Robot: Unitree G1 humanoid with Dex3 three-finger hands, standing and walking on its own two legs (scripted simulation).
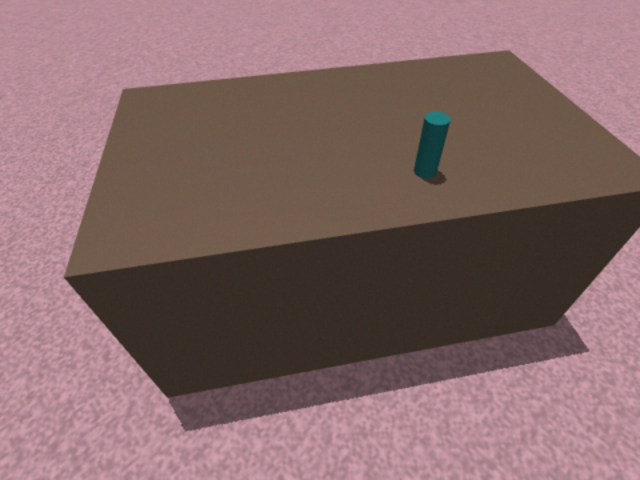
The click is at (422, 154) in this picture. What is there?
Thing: squat round
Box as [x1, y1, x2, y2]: [414, 112, 450, 178]
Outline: 441,112 429,112 425,115 414,167 414,172 418,176 428,178 434,176 436,173 450,119 446,114
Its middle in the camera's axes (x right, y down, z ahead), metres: +0.26 -0.22 +0.90
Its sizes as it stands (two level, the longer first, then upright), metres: 0.055 0.055 0.146
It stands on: a support 0.65 m high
